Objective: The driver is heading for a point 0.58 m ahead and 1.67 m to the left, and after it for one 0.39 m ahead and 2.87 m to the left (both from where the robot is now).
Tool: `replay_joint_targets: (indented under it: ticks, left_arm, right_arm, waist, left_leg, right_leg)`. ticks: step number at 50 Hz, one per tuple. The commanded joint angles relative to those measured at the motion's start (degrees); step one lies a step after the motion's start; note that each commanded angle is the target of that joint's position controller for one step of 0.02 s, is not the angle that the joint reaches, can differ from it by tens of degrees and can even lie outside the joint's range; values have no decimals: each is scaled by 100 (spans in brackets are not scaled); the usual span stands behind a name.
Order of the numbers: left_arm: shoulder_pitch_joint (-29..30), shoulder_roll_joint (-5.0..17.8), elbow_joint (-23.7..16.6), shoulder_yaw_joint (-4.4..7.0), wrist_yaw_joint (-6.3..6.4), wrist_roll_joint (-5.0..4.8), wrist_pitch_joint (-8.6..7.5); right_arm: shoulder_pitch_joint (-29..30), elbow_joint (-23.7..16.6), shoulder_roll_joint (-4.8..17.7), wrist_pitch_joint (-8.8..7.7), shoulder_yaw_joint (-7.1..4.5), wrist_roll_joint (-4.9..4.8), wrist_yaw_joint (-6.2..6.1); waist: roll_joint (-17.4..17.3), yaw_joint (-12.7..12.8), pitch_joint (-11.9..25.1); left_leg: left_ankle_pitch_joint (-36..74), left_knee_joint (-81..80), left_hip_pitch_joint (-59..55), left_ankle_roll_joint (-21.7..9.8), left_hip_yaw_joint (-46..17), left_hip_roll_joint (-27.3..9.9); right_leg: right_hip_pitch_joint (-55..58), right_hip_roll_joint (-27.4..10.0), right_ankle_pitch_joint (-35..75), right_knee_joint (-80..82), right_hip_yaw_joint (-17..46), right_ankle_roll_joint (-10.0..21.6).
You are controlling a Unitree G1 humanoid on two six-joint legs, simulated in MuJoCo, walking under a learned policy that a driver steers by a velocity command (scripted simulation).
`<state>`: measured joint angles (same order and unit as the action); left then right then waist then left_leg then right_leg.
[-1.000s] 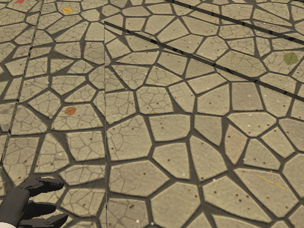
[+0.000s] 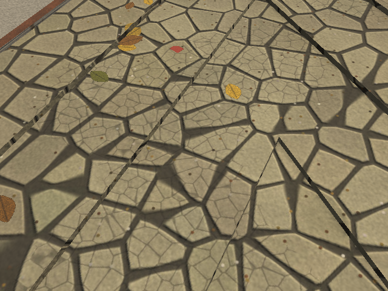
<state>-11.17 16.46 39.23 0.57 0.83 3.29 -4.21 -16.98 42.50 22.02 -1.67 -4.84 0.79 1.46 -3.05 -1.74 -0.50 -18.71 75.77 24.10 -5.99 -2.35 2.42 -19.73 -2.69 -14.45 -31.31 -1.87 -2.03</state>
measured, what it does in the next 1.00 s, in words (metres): climbs, turning left: left foot 0.03 m higher, then right foot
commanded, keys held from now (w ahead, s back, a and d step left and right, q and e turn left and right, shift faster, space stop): w+q+shift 1.00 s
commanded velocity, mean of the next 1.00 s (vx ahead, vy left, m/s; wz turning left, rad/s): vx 1.00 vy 0.00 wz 0.98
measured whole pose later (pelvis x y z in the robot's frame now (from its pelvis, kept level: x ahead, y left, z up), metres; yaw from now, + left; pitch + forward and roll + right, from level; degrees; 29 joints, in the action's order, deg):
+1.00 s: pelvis +0.84 +0.23 +0.02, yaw +56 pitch +2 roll -3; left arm -31.3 17.3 50.4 2.7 0.2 2.9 -5.0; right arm 2.8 28.8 18.7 1.4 -1.7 1.7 3.8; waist -2.6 4.3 -0.4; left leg -11.2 71.7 51.6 -7.4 2.9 -2.6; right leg 7.3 -1.7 -22.0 -16.0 -14.9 -3.2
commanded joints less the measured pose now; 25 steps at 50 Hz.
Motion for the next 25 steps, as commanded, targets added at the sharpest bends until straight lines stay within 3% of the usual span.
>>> replay_joint_targets:
  ticks: [1,3,6,9,10,11,12,13,14,15,16,17,18,19,20,21,23,25]
  left_arm:
    - [-1035,361,209,168,-21,-84,-129]
    - [-1097,313,366,173,-95,-172,-226]
    - [-1081,399,517,183,-104,-115,-306]
    - [-1376,436,736,170,-53,-77,-296]
    - [-1426,546,771,188,-28,-72,-272]
    - [-1461,607,777,192,3,-71,-260]
    - [-1596,884,747,250,54,-65,-240]
    - [-1593,1108,729,316,122,-64,-198]
    - [-1464,1339,658,384,170,-58,-117]
    - [-1160,1508,504,445,171,-58,-21]
    - [-872,1510,332,480,90,-111,45]
    - [-815,736,-89,318,-82,-160,11]
    - [-553,924,-678,273,-94,-201,-161]
    - [-175,879,-755,229,-127,-142,-276]
    - [-249,779,-706,181,-126,-149,-322]
    - [-238,692,-709,146,-113,-85,-268]
    - [-514,632,-660,127,-83,55,40]
    - [-82,536,-904,83,-80,28,194]
  right_arm:
    - [589,-751,-160,98,132,105,197]
    - [870,-987,-287,207,201,97,246]
    - [1414,-1316,-314,259,290,111,257]
    - [2053,-1517,-303,276,380,112,291]
    - [2264,-1592,-388,268,448,103,325]
    - [2345,-1552,-401,248,477,95,351]
    - [2320,-1529,-356,236,472,74,367]
    - [1957,-1425,-254,239,433,68,357]
    - [1188,-1224,-59,231,340,61,310]
    - [-54,-845,193,219,186,36,222]
    - [-1101,-479,502,151,-26,13,106]
    - [-557,-422,1142,289,-284,-50,-49]
    - [-472,-809,1372,370,-340,90,-111]
    - [-429,-786,1162,343,-313,76,-189]
    - [-378,-594,845,267,-240,96,-231]
    - [-203,-493,676,151,-190,110,-268]
    - [219,-539,418,-53,-70,132,-303]
    - [385,-558,404,-219,-43,79,-263]
  waist:
    - [957,381,142]
    - [941,255,39]
    - [952,116,-213]
    - [535,153,-688]
    - [433,151,-794]
    - [349,143,-758]
    - [571,100,-567]
    - [815,-166,-290]
    - [1009,-623,193]
    - [1139,-1151,761]
    - [788,-1581,1163]
    - [-1252,-865,1032]
    - [-858,-826,1936]
    - [196,-759,1408]
    - [761,-358,433]
    - [950,6,-31]
    - [841,532,-309]
    - [718,590,-514]
  left_leg:
    - [314,254,2160,62,-170,-712]
    - [476,225,2407,91,-81,-771]
    - [1049,1,2499,65,210,-717]
    - [1246,-880,2625,-128,705,-623]
    - [1098,-1455,2324,-232,952,-548]
    - [1123,-1973,1735,-347,1349,-281]
    - [769,-2164,1138,-425,1690,14]
    - [581,-2278,612,-498,1726,194]
    - [314,-2361,-207,-639,1569,357]
    - [-54,-2404,-1442,-829,1304,528]
    - [151,-3343,-3072,-1099,602,469]
    - [-56,-4300,-4430,-1788,-1697,-718]
    - [-951,-5295,-4872,-2509,-4240,-1507]
    - [-1222,-5874,-4283,-2222,-4523,-1610]
    - [-699,-6074,-3166,-1987,-4267,-1516]
    - [-27,-6074,-2258,-1779,-3648,-1240]
    - [666,-6034,-938,-1642,-2610,-795]
    - [810,-6309,47,-1515,-2032,-488]
  right_leg:
    - [1902,-1299,226,1653,1364,491]
    - [1811,-1331,999,1824,814,456]
    - [1618,-1185,2081,2090,-145,386]
    - [1833,-914,2975,2250,-892,211]
    - [1799,-890,3538,2306,-1145,159]
    - [1757,-757,4903,2165,-1407,43]
    - [1805,-894,6727,1798,-1449,82]
    - [1944,-1033,7856,1228,-1450,78]
    - [1975,-1208,8492,196,-1386,105]
    - [1637,-1367,8710,-1274,-1187,195]
    - [551,-1121,6586,-3321,-1110,210]
    - [-1962,384,-378,-6020,-1137,-105]
    - [-3063,560,-739,-6947,309,-132]
    - [-3242,160,-536,-6454,750,-36]
    - [-3085,-46,-488,-5734,738,5]
    - [-2694,-264,-650,-5094,755,-22]
    - [-1933,-421,-1125,-4404,794,-203]
    - [-1491,-538,-1000,-3319,587,-304]
Keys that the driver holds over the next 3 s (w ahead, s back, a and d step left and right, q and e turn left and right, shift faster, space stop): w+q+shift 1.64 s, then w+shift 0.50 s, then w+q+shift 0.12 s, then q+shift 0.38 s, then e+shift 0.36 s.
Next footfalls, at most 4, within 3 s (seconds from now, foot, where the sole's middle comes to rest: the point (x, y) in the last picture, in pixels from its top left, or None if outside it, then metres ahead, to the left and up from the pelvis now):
0.32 left None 0.46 0.07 -0.74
0.68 right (190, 186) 0.87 0.05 -0.74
1.12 left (78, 166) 0.97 0.50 -0.71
1.50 right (6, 116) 1.25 0.86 -0.68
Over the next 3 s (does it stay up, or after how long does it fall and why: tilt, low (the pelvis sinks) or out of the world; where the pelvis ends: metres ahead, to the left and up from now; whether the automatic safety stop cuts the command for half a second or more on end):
stays up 0.79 1.68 0.13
